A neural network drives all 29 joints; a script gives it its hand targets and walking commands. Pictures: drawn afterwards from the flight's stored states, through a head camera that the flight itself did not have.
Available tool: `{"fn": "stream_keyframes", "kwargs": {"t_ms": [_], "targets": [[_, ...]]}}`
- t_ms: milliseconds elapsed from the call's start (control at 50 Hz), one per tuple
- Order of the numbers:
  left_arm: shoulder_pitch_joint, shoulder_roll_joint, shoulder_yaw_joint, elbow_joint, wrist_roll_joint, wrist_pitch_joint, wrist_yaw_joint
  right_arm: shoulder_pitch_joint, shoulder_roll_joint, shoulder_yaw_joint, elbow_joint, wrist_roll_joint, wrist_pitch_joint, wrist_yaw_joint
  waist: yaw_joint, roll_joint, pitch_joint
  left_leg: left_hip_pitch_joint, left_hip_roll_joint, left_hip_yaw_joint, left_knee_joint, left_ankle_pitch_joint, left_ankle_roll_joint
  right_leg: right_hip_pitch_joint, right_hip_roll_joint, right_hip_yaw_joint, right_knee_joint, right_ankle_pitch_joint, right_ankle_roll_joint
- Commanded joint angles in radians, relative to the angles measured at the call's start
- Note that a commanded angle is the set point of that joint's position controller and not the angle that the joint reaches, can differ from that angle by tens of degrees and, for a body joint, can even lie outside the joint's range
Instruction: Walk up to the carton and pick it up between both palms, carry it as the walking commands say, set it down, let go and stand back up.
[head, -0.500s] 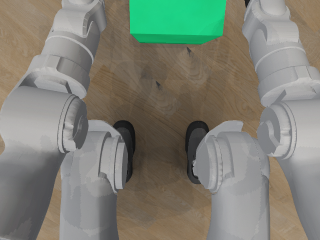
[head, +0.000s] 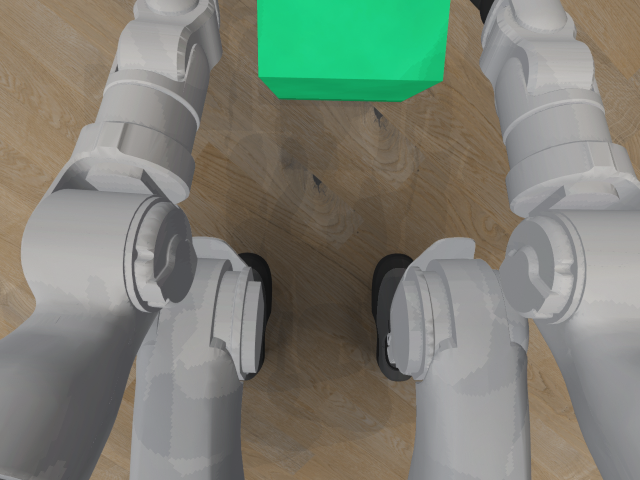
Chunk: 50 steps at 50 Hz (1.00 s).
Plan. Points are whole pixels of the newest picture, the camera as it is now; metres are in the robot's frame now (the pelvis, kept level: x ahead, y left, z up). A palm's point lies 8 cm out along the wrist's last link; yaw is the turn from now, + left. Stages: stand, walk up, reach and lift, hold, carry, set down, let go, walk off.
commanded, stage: reach and lift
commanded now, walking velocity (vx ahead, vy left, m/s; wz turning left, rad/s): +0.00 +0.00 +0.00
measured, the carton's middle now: (347, 5) +0.55 -0.03 -0.26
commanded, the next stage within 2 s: none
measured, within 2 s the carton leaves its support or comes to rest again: leaves its support in 0.44 s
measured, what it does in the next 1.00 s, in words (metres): stands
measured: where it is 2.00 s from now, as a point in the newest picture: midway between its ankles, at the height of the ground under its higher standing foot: (320, 335)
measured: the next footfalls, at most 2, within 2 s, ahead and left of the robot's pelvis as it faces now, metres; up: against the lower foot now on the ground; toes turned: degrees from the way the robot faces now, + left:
none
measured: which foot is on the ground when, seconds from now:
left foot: down 0.00-1.00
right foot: down 0.00-1.00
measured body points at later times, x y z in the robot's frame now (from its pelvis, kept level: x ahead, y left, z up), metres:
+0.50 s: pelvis +0.00 +0.00 +0.00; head +0.37 -0.01 +0.26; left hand +0.56 +0.11 -0.17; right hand +0.55 -0.16 -0.17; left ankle +0.10 +0.12 -0.32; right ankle +0.10 -0.12 -0.32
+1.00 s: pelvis +0.00 +0.00 +0.03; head +0.35 -0.01 +0.31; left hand +0.56 +0.10 -0.11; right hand +0.55 -0.16 -0.10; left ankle +0.10 +0.12 -0.32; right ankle +0.10 -0.12 -0.32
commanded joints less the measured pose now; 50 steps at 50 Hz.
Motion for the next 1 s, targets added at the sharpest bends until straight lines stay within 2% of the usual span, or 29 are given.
{"fn": "stream_keyframes", "kwargs": {"t_ms": [0,240,460,680,820,980], "targets": [[-0.339,-0.915,-0.225,-0.096,-0.059,-0.019,-0.228,-0.402,0.913,0.218,-0.124,0.059,-0.019,0.238,-0.008,-0.003,-0.933,0.392,-0.081,0.062,-0.149,0.381,0.042,0.418,0.094,-0.04,-0.17,0.406,-0.017],[-0.346,-0.988,-0.265,-0.103,-0.084,-0.022,-0.212,-0.401,0.965,0.239,-0.139,0.051,-0.022,0.235,-0.019,0.007,-0.95,0.396,-0.096,0.046,-0.152,0.416,0.045,0.376,0.095,-0.044,-0.169,0.433,-0.022],[-0.467,-1.025,-0.326,-0.22,-0.131,-0.023,-0.174,-0.527,0.997,0.306,-0.261,0.093,-0.019,0.205,-0.028,0.007,-1.226,0.512,-0.104,0.058,-0.155,0.469,0.041,0.505,0.1,-0.064,-0.183,0.498,-0.012],[-0.537,-1.059,-0.319,-0.271,-0.083,0.032,-0.164,-0.555,1.04,0.287,-0.287,0.042,0.041,0.198,-0.034,0.01,-1.374,0.547,-0.099,0.085,-0.217,0.349,0.034,0.554,0.096,-0.084,-0.25,0.396,-0.005],[-0.545,-1.102,-0.325,-0.298,-0.056,0.065,-0.162,-0.546,1.094,0.293,-0.3,0.02,0.077,0.198,-0.033,0.016,-1.479,0.593,-0.103,0.096,-0.26,0.343,0.025,0.582,0.097,-0.093,-0.288,0.386,0.003],[-0.497,-1.14,-0.308,-0.298,-0.021,0.089,-0.165,-0.491,1.143,0.292,-0.303,-0.018,0.105,0.203,-0.024,-0.002,-1.504,0.575,-0.108,0.104,-0.306,0.366,0.019,0.595,0.103,-0.092,-0.33,0.41,0.011]]}}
